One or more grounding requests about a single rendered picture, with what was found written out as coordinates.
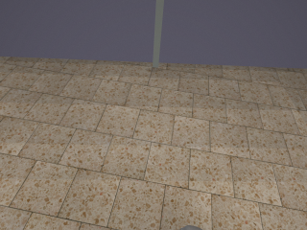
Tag panel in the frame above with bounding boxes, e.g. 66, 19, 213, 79
153, 0, 164, 68

